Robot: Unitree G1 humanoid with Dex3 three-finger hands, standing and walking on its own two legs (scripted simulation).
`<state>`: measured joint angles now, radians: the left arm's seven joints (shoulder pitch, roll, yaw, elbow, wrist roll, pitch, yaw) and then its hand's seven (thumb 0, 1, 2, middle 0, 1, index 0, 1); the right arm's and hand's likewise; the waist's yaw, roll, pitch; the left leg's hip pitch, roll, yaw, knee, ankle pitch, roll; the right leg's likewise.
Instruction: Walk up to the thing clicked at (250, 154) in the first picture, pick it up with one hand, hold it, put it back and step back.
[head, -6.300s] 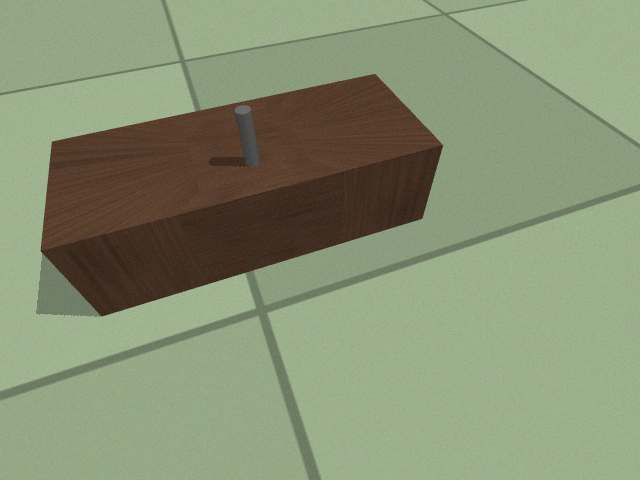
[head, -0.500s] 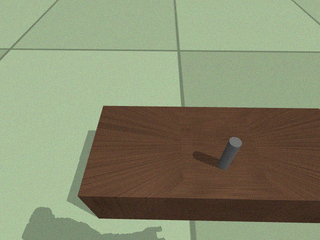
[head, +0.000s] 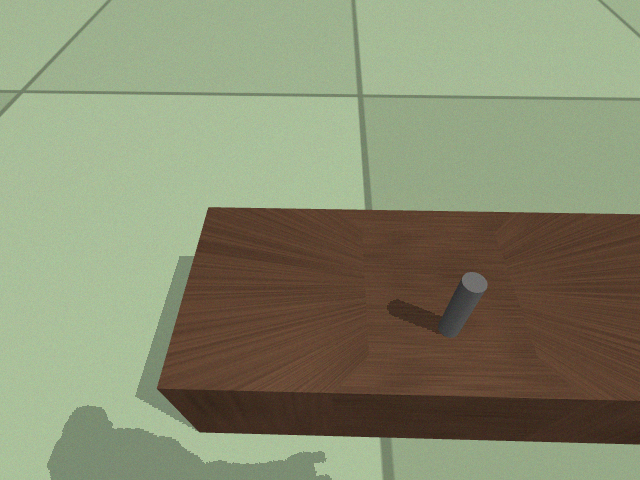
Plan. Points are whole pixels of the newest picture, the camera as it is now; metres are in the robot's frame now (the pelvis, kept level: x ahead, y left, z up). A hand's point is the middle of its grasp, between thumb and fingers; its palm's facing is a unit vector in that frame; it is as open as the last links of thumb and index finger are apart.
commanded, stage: stand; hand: right
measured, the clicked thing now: (460, 307) +0.49 -0.30 -0.29
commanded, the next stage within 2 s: go down in 0.20 s
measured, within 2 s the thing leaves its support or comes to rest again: neither
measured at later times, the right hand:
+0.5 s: hand (516, 476) +0.15 -0.25 -0.15, palm faces +0.04 +0.94 -0.33, open 10.0 cm
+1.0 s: hand (532, 468) +0.16 -0.28 -0.15, palm faces +0.06 +0.94 -0.34, open 17.2 cm
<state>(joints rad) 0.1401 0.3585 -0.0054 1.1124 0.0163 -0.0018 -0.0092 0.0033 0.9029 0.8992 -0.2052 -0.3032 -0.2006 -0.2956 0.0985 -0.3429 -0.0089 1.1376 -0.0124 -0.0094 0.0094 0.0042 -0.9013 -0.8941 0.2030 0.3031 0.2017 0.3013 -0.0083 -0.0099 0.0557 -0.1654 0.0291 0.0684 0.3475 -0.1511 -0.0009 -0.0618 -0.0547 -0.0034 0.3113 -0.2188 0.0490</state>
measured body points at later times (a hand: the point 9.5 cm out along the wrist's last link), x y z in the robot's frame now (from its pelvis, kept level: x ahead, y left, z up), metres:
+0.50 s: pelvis -0.01 +0.00 -0.01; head +0.04 +0.00 +0.44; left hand +0.09 +0.27 -0.13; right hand +0.14 -0.30 -0.13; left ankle +0.02 +0.12 -0.75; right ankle -0.03 -0.15 -0.75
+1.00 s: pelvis +0.00 -0.03 -0.03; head +0.05 -0.04 +0.42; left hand +0.14 +0.22 -0.13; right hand +0.15 -0.33 -0.13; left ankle +0.02 +0.12 -0.75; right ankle -0.03 -0.15 -0.75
